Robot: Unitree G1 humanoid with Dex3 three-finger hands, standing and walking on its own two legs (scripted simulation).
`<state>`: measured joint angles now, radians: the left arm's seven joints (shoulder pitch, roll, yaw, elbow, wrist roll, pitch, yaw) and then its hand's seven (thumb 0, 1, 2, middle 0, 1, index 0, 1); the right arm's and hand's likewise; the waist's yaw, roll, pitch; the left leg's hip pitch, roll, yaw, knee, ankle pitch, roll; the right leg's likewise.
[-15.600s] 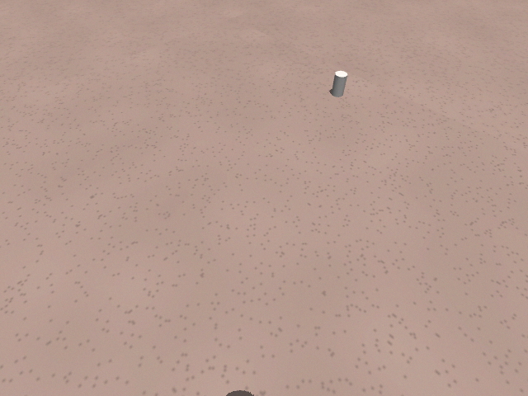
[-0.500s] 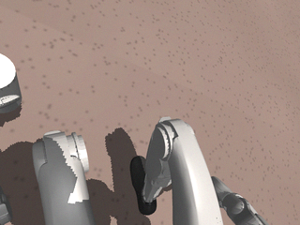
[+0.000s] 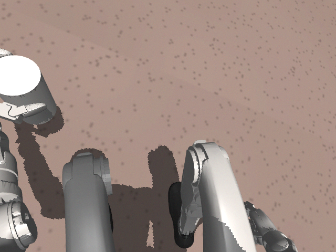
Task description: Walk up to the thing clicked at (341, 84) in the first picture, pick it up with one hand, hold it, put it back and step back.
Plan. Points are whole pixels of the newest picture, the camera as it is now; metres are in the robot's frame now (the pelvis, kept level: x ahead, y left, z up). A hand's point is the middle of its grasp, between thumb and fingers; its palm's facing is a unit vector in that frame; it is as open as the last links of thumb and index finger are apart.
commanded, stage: settle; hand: left
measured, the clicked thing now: (27, 94) +0.45 +0.27 -0.07
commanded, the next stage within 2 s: lift in 0.68 s
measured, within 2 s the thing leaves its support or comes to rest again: neither
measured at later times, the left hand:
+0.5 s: hand (1, 76) +0.45 +0.29 +0.00, palm faces +0.31 -0.95 -0.02, open 11.6 cm
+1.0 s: hand (3, 69) +0.45 +0.27 +0.03, palm faces +0.27 -0.96 -0.04, open 11.6 cm
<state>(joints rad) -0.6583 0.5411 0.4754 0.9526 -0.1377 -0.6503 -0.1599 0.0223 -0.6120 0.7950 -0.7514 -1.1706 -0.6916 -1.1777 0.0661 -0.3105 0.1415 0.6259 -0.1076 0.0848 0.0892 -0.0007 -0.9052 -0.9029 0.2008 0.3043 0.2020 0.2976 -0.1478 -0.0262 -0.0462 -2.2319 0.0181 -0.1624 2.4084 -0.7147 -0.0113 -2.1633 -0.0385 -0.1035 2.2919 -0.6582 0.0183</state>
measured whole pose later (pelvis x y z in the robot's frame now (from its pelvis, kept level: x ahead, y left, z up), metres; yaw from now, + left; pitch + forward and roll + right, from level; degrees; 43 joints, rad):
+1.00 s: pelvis +0.00 +0.00 +0.04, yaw +4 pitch +33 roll -5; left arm -0.68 0.44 0.47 0.95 -0.10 -0.61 -0.17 0.01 -0.61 0.78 -0.75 -1.17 -0.70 -1.18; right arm 0.12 -0.28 0.04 0.66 -0.07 0.06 0.05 0.00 -0.93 -0.91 0.20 0.30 0.20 0.30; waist -0.13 0.00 -0.13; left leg -2.13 0.02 -0.09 2.25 -0.69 -0.01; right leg -2.10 -0.05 -0.05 2.19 -0.66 0.01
